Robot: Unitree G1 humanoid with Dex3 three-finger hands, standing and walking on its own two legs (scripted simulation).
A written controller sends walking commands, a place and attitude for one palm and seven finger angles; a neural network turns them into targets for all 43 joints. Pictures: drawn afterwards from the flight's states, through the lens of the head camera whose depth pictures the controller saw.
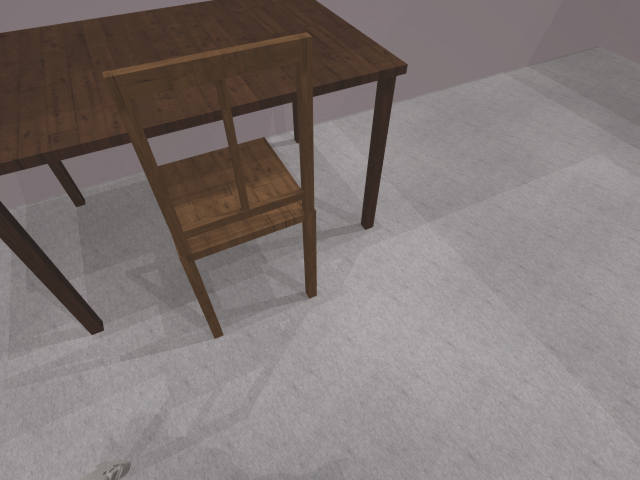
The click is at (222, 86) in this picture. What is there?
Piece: chair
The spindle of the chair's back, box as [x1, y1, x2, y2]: [215, 79, 249, 210]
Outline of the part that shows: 221,79 215,81 240,202 242,209 245,210 249,207 225,80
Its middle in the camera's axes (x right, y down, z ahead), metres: -0.20 -0.19 +0.88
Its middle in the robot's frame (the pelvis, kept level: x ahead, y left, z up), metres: +0.77 +0.24 -0.06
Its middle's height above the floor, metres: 0.71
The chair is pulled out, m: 0.00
